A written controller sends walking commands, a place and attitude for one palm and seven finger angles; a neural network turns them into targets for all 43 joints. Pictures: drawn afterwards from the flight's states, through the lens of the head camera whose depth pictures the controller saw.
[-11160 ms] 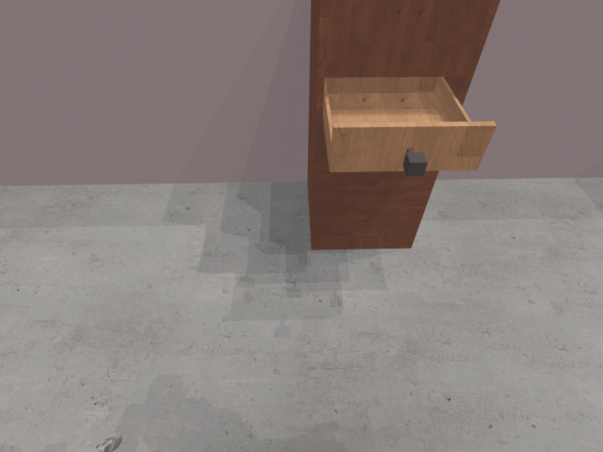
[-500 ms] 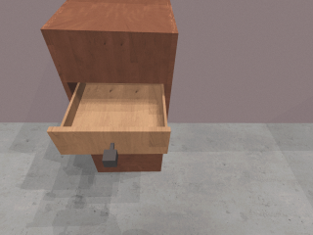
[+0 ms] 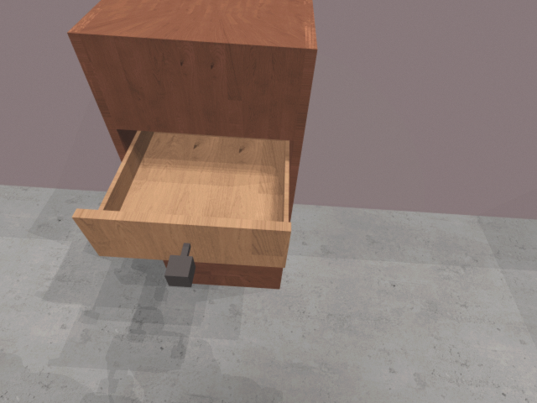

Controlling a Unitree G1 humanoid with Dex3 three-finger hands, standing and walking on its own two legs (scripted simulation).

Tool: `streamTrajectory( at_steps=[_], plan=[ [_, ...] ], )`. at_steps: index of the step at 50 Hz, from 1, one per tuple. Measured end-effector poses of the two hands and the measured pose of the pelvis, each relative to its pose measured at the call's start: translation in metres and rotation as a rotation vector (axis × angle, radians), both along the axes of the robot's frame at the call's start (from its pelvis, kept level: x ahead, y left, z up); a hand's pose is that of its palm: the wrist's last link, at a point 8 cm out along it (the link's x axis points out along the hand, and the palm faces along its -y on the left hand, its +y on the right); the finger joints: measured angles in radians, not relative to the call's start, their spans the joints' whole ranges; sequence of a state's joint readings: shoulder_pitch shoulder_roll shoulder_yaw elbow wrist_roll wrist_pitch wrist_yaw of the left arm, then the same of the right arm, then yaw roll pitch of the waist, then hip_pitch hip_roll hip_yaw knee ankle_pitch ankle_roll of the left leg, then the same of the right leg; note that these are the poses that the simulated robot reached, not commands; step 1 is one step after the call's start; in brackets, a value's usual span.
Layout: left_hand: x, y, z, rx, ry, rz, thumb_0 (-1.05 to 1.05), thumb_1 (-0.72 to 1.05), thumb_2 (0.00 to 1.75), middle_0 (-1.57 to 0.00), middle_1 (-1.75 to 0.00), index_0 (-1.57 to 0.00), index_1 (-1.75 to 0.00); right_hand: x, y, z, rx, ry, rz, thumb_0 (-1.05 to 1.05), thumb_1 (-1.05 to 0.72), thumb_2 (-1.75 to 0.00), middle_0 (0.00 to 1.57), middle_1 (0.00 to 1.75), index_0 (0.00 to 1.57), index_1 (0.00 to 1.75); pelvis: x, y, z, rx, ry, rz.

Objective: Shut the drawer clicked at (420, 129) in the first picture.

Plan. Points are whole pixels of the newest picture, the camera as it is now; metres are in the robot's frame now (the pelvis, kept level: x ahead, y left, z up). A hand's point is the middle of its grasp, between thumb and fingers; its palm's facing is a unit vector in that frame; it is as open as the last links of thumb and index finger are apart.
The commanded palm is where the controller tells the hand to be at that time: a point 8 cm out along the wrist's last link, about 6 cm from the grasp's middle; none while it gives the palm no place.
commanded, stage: come to a stop and stand still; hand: left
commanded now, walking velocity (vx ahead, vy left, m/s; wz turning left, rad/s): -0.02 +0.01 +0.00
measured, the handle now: (183, 261) +0.36 +0.19 -0.07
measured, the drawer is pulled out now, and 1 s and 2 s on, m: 0.24 0.24 0.24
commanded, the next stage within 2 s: look again from close up in 0.60 s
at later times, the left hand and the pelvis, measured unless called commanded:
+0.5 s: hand out of the picture -0.02 +0.25 -0.16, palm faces +0.00 -0.97 -0.26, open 7.4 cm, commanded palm none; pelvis -0.05 +0.05 +0.00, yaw +0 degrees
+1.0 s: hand out of the picture -0.02 +0.19 -0.17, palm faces +0.00 -0.98 -0.19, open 7.3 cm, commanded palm none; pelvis -0.02 +0.03 +0.00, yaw -1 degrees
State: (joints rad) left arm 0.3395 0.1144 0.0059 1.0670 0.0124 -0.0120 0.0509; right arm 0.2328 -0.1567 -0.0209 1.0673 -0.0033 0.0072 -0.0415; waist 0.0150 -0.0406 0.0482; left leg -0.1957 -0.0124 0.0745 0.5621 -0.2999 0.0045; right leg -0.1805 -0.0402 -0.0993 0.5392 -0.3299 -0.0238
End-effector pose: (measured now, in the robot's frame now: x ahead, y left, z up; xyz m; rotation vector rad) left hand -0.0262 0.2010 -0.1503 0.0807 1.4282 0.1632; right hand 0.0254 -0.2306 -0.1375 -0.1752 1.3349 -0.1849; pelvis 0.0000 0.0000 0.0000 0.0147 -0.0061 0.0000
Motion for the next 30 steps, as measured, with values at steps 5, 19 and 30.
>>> streamTrajectory(
  at_steps=[5,19,30],
  plan=[
    [-0.001,0.028,-0.001,0.042,-0.018,-0.012,0.01,0.91,0.9,-0.21,-0.3,-0.2,-0.3,0.011,0.009,-0.001,-0.001,-0.063,0.028,0.01,-0.93,-0.9,0.19,0.3,0.2,0.3,-0.016,0.011,-0.004,-0.007,-0.008,-0.001],
    [0.01,0.092,0.02,0.131,-0.156,-0.087,0.0,0.91,0.9,-0.2,-0.3,-0.2,-0.3,-0.02,0.046,-0.005,0.045,-0.151,0.055,0.0,-0.94,-0.9,0.2,0.3,0.2,0.3,-0.05,0.047,-0.004,-0.023,-0.025,-0.009],
    [-0.012,0.081,0.018,0.08,-0.073,-0.093,0.0,0.91,0.9,-0.2,-0.3,-0.2,-0.3,-0.069,0.049,-0.006,0.057,0.007,0.038,0.0,-0.92,-0.9,0.2,0.3,0.2,0.3,-0.051,0.05,0.002,-0.011,-0.002,-0.009]
  ],
)
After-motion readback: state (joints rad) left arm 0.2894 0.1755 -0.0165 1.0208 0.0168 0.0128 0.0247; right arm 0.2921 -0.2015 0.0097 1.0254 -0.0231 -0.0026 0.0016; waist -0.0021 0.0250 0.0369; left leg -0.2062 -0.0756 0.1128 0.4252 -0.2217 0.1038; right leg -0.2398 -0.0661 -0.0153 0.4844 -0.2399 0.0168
